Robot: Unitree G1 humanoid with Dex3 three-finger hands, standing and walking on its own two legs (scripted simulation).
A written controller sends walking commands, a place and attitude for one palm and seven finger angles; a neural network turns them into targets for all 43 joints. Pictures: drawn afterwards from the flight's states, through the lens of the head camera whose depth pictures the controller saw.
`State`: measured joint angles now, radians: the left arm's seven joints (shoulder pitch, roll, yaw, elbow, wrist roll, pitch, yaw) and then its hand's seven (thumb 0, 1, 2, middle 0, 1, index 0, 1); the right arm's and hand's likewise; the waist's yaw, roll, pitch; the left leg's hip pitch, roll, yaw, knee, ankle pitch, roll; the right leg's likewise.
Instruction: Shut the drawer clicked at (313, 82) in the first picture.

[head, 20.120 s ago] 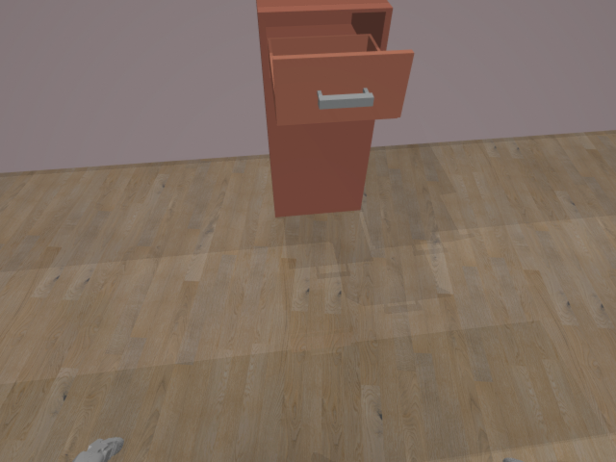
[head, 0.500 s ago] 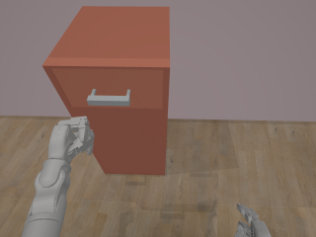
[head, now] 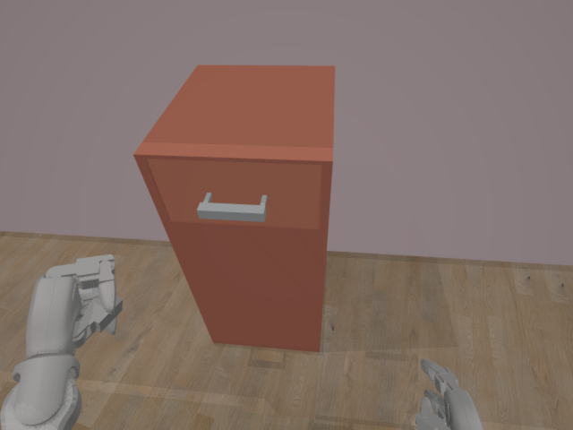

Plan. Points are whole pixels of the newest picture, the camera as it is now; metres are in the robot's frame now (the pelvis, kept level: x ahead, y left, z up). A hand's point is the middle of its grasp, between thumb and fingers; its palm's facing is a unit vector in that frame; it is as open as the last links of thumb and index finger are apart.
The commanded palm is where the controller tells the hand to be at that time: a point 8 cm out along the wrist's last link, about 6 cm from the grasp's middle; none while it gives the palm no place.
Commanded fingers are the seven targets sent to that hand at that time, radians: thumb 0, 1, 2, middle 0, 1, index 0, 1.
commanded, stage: draw the hand back to the body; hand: left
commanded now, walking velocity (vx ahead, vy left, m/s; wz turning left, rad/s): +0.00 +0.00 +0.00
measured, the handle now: (234, 205) +0.54 +0.18 -0.02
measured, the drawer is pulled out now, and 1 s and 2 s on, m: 0.00 0.00 0.00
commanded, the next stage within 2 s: step back with the hand held close in 0.38 s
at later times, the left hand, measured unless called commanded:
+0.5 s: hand (71, 330) +0.17 +0.24 +0.15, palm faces +0.42 -0.82 -0.38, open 3.3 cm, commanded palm +0.12 +0.28 +0.17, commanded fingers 0.00 0.90 0.90 -1.40 -1.60 -1.40 -1.60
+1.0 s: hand (29, 360) +0.14 +0.26 +0.16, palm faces +0.36 -0.78 -0.52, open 3.3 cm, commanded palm +0.08 +0.29 +0.17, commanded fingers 0.00 0.90 0.90 -1.40 -1.60 -1.40 -1.60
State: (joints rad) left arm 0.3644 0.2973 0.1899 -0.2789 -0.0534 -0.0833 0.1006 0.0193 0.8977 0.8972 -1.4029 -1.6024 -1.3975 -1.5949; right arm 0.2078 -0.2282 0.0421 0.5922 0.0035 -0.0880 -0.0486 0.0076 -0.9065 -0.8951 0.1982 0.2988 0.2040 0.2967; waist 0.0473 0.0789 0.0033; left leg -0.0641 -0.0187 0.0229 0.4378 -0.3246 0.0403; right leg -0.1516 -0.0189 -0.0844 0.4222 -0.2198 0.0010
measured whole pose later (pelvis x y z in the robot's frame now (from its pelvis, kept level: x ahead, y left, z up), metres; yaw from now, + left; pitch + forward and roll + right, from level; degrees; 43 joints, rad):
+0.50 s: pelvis -0.01 +0.00 +0.00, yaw +0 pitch -4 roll -1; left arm 0.52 0.31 0.28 -0.45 -0.04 -0.11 0.12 0.02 0.89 0.90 -1.41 -1.60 -1.40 -1.59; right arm 0.23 -0.22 0.03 0.62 0.00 -0.15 -0.05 0.01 -0.91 -0.90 0.20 0.30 0.20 0.30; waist 0.06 0.07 0.02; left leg -0.06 -0.02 0.02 0.45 -0.32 0.04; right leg -0.14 -0.02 -0.08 0.43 -0.21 0.00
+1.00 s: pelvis -0.05 +0.01 -0.01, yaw +0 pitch +0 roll +0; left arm 0.63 0.41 0.40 -0.57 -0.03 -0.21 0.13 0.02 0.89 0.90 -1.41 -1.60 -1.40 -1.59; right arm 0.20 -0.22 -0.03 0.55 0.00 -0.04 -0.07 0.01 -0.91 -0.90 0.20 0.30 0.20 0.30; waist 0.01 0.00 0.03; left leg -0.24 -0.06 0.05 0.53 -0.29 0.07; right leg -0.35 -0.06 -0.03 0.54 -0.17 0.02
